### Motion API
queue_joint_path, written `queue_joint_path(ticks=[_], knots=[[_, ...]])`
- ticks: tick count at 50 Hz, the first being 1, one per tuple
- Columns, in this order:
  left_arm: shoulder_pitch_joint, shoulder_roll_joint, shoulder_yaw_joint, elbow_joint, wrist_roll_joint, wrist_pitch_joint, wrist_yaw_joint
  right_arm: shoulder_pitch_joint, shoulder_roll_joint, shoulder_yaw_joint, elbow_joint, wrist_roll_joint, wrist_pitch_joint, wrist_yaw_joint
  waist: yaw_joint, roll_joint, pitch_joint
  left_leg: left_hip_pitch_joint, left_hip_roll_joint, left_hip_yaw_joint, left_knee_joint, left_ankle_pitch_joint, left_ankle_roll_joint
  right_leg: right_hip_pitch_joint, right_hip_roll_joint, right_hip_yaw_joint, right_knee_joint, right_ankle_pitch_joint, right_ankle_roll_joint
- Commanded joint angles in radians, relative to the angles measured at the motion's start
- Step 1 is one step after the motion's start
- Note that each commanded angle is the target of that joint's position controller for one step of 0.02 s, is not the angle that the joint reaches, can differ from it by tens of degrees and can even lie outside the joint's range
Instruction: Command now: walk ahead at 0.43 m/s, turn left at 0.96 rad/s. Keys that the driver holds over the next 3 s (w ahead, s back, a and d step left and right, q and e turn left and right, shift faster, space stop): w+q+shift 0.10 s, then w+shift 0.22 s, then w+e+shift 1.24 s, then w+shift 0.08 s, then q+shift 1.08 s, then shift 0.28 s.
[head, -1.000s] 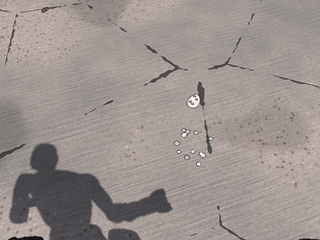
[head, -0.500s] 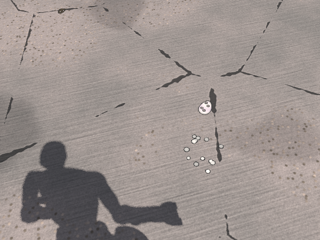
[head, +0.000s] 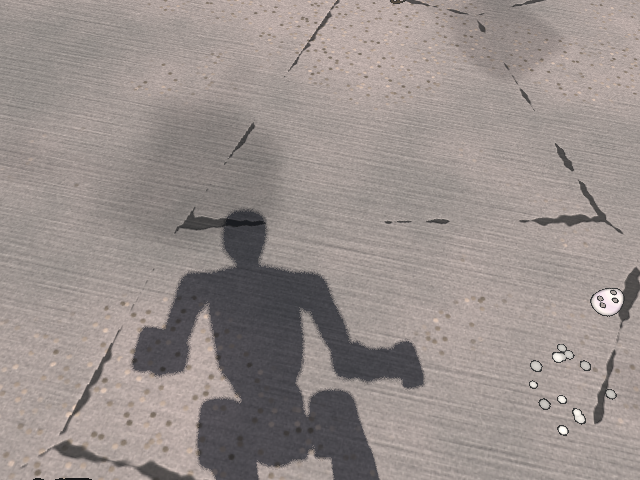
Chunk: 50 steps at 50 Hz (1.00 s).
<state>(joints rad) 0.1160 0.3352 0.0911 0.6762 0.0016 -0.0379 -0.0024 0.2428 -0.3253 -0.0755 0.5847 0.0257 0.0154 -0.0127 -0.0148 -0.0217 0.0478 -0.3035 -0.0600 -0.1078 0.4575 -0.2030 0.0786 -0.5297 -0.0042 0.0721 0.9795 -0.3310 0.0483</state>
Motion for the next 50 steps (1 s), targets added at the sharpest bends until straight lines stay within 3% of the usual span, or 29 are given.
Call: queue_joint_path(ticks=[1, 5, 6, 7, 9, 10, 12, 13, 14, 15, 16, 17, 20, 22, 26, 28, 30, 31, 32, 33, 34, 35, 36, 37, 39, 42, 44, 47, 50], knots=[[-0.071, 0.077, 0.017, -0.078, -0.007, -0.045, -0.007, -0.008, -0.189, -0.05, -0.065, -0.001, -0.035, -0.017, -0.008, 0.153, -0.083, 0.117, 0.21, -0.368, -0.258, -0.396, 0.161, -0.074, 0.026, 0.023, -0.156, 0.081, 0.009], [-0.122, 0.058, 0.007, -0.089, -0.02, -0.071, -0.015, 0.02, -0.189, -0.045, -0.052, 0.009, -0.038, -0.02, -0.022, 0.188, -0.046, 0.061, 0.173, -0.382, -0.22, -0.353, 0.149, 0.001, 0.06, 0.028, -0.304, 0.106, 0.03], [-0.064, 0.046, -0.014, -0.05, 0.067, -0.009, -0.033, 0.027, -0.231, -0.057, -0.024, -0.07, -0.012, 0.025, -0.033, 0.249, -0.069, 0.04, 0.115, -0.331, -0.203, -0.392, 0.127, 0.033, 0.047, -0.054, -0.272, 0.072, 0.039], [-0.081, 0.046, -0.014, -0.062, 0.059, 0.012, -0.034, 0.023, -0.2, -0.051, -0.033, -0.067, -0.004, 0.045, -0.041, 0.236, -0.041, -0.003, 0.105, -0.333, -0.196, -0.383, 0.123, 0.059, 0.042, -0.066, -0.294, 0.065, 0.042], [-0.086, 0.05, -0.021, -0.077, 0.031, 0.015, -0.029, 0.022, -0.173, -0.038, -0.03, -0.05, -0.009, 0.064, -0.036, 0.214, -0.03, -0.073, 0.122, -0.374, -0.188, -0.384, 0.122, 0.164, 0.034, -0.072, -0.353, 0.071, 0.027], [-0.047, 0.056, -0.019, -0.068, 0.023, 0.008, -0.023, 0.012, -0.164, -0.034, -0.029, -0.047, -0.015, 0.062, -0.012, 0.201, -0.038, -0.1, 0.136, -0.397, -0.177, -0.389, 0.118, 0.242, 0.024, -0.066, -0.392, 0.086, 0.007], [0.128, 0.081, -0.009, -0.016, 0.033, -0.016, -0.005, -0.016, -0.121, -0.017, -0.026, -0.05, -0.026, 0.043, 0.088, 0.1, -0.05, -0.223, 0.105, -0.375, -0.043, -0.411, 0.086, 0.49, 0.001, -0.053, -0.495, 0.066, -0.046], [0.26, 0.143, 0.005, 0.011, 0.056, -0.034, 0.007, -0.037, -0.055, 0.004, -0.036, -0.045, -0.04, 0.037, 0.151, -0.067, -0.086, -0.334, 0.017, -0.259, 0.222, -0.398, 0.049, 0.637, -0.143, 0.129, -0.586, -0.131, -0.073], [0.318, 0.272, 0.03, 0.012, 0.078, -0.039, 0.008, -0.08, 0.0, 0.023, -0.093, -0.023, -0.055, 0.033, 0.156, -0.251, -0.104, -0.522, -0.123, -0.094, 0.528, -0.367, 0.009, 0.695, -0.364, 0.598, -0.793, -0.538, -0.138], [0.259, 0.253, 0.035, 0.018, 0.068, -0.036, -0.003, -0.066, -0.036, 0.022, -0.086, -0.036, -0.056, 0.026, 0.102, -0.149, -0.044, -0.632, -0.05, -0.101, 0.675, -0.254, 0.013, 0.625, -0.429, 0.773, -0.838, -0.609, -0.188], [0.22, 0.176, 0.016, 0.009, 0.049, -0.035, -0.009, -0.078, -0.082, 0.011, -0.058, -0.051, -0.055, 0.031, 0.081, -0.051, -0.014, -0.627, -0.016, -0.106, 0.72, -0.164, 0.01, 0.59, -0.378, 0.65, -0.797, -0.54, -0.181], [0.223, 0.124, 0.0, 0.018, 0.037, -0.039, -0.014, -0.08, -0.096, 0.008, -0.038, -0.066, -0.06, 0.045, 0.071, -0.029, -0.015, -0.587, 0.0, -0.105, 0.699, -0.108, 0.0, 0.557, -0.302, 0.507, -0.768, -0.433, -0.164], [0.28, 0.086, -0.02, 0.073, 0.015, -0.055, -0.014, -0.103, -0.091, 0.015, -0.032, -0.099, -0.057, 0.075, 0.053, -0.123, 0.002, -0.504, 0.069, 0.015, 0.617, -0.02, -0.047, 0.488, -0.184, 0.344, -0.825, -0.269, -0.195], [0.332, 0.068, -0.022, 0.098, 0.009, -0.059, -0.017, -0.185, -0.069, 0.032, -0.058, -0.096, -0.059, 0.077, 0.076, -0.108, 0.034, -0.517, 0.095, 0.065, 0.543, 0.019, -0.078, 0.475, -0.167, 0.328, -0.859, -0.153, -0.24], [0.382, 0.098, -0.007, 0.139, 0.013, -0.05, -0.007, -0.328, -0.015, 0.068, -0.095, -0.071, -0.075, 0.088, 0.113, -0.115, 0.052, -0.369, 0.059, 0.133, 0.264, 0.046, -0.105, 0.429, -0.133, 0.243, -0.863, 0.121, -0.252], [0.406, 0.112, -0.002, 0.162, 0.01, -0.045, -0.004, -0.36, -0.017, 0.071, -0.106, -0.066, -0.079, 0.084, 0.113, -0.134, 0.043, -0.267, 0.037, 0.152, 0.183, 0.031, -0.096, 0.425, -0.153, 0.24, -0.841, 0.288, -0.254], [0.39, 0.121, 0.0, 0.175, 0.006, -0.043, -0.004, -0.296, -0.036, 0.062, -0.087, -0.062, -0.086, 0.068, 0.063, -0.131, 0.0, -0.07, 0.008, 0.152, 0.111, 0.024, -0.072, 0.393, -0.163, 0.22, -0.756, 0.535, -0.231], [0.371, 0.139, 0.003, 0.176, 0.001, -0.047, -0.007, -0.188, -0.067, 0.047, -0.051, -0.064, -0.09, 0.052, 0.003, -0.11, -0.066, 0.108, -0.015, 0.155, 0.083, 0.012, -0.054, 0.362, -0.149, 0.189, -0.628, 0.738, -0.212], [0.333, 0.157, 0.009, 0.167, -0.006, -0.054, -0.012, -0.008, -0.105, 0.026, 0.007, -0.07, -0.093, 0.031, -0.096, -0.061, -0.168, 0.362, 0.001, 0.142, 0.07, 0.026, -0.035, 0.27, -0.1, 0.145, -0.407, 0.787, -0.189], [0.293, 0.132, 0.003, 0.138, -0.012, -0.066, -0.02, 0.18, -0.18, -0.004, 0.038, -0.087, -0.096, 0.004, -0.193, 0.009, -0.283, 0.624, 0.18, -0.021, 0.055, -0.179, -0.005, 0.067, -0.035, 0.116, -0.118, 0.552, -0.17], [0.37, -0.03, -0.031, 0.091, -0.037, -0.069, -0.014, 0.272, -0.259, -0.024, 0.05, -0.116, -0.095, -0.005, -0.154, 0.275, -0.467, 0.845, 0.518, -0.494, -0.073, -0.63, 0.056, -0.175, 0.059, 0.043, 0.214, -0.175, -0.158], [0.303, 0.035, -0.025, 0.082, -0.025, -0.047, -0.009, 0.191, -0.22, -0.02, 0.039, -0.095, -0.083, -0.009, -0.136, 0.216, -0.373, 0.655, 0.522, -0.683, -0.217, -0.755, 0.066, -0.248, 0.031, 0.032, 0.332, -0.098, -0.167], [0.229, 0.056, -0.015, 0.075, -0.006, -0.032, -0.014, 0.104, -0.144, -0.001, 0.046, -0.089, -0.082, -0.01, -0.099, 0.138, -0.19, 0.515, 0.468, -0.51, -0.209, -0.623, 0.05, -0.283, -0.025, 0.017, 0.34, -0.006, -0.169], [0.215, 0.044, -0.017, 0.082, 0.004, -0.024, -0.027, 0.073, -0.093, 0.01, 0.057, -0.085, -0.086, -0.005, -0.07, 0.098, -0.113, 0.414, 0.424, -0.361, -0.222, -0.444, 0.046, -0.264, -0.064, 0.009, 0.309, 0.045, -0.162], [0.21, 0.009, -0.02, 0.088, 0.024, 0.003, -0.048, 0.074, -0.042, 0.024, 0.09, -0.074, -0.098, -0.003, -0.021, 0.152, -0.022, 0.284, 0.361, -0.162, -0.263, -0.242, 0.023, -0.229, -0.1, 0.002, 0.279, 0.066, -0.139], [0.106, -0.026, -0.032, 0.042, 0.031, 0.036, -0.07, 0.107, -0.003, 0.031, 0.144, -0.048, -0.125, 0.01, 0.003, 0.136, 0.05, 0.258, 0.337, 0.02, -0.313, -0.027, 0.004, -0.31, -0.125, -0.02, 0.284, 0.123, -0.128], [0.025, -0.033, -0.043, -0.002, 0.032, 0.037, -0.083, 0.107, 0.004, 0.033, 0.166, -0.048, -0.136, 0.014, 0.02, 0.121, 0.074, 0.227, 0.312, 0.148, -0.337, 0.121, -0.005, -0.326, -0.123, -0.046, 0.238, 0.216, -0.127], [-0.101, -0.018, -0.06, -0.063, 0.025, 0.032, -0.102, 0.09, -0.025, 0.027, 0.191, -0.053, -0.147, 0.007, 0.037, 0.081, 0.119, 0.177, 0.265, 0.315, -0.381, 0.326, -0.031, -0.233, -0.099, -0.135, 0.0, 0.334, -0.148], [-0.16, -0.015, -0.072, -0.082, 0.022, 0.028, -0.11, 0.152, -0.095, 0.017, 0.222, -0.053, -0.144, -0.005, 0.039, 0.065, 0.094, 0.247, 0.263, 0.396, -0.306, 0.905, -0.06, -0.038, 0.005, -0.267, -0.184, 0.36, -0.206]])
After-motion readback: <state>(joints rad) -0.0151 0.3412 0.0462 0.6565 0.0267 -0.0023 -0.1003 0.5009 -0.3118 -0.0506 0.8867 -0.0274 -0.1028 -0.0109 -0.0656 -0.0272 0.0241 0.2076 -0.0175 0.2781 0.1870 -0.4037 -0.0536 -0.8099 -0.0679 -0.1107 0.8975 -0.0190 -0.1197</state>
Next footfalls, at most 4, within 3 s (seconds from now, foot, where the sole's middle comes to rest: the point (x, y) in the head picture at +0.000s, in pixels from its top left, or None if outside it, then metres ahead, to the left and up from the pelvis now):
0.26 right None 0.18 -0.12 -0.78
0.66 left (221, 469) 0.46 0.17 -0.78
1.10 right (330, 294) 0.87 -0.05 -0.78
1.52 left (344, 161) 1.32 -0.10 -0.78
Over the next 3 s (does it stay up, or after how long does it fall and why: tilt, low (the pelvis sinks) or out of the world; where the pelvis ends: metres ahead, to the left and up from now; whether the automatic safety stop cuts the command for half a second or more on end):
stays up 1.46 -0.40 0.00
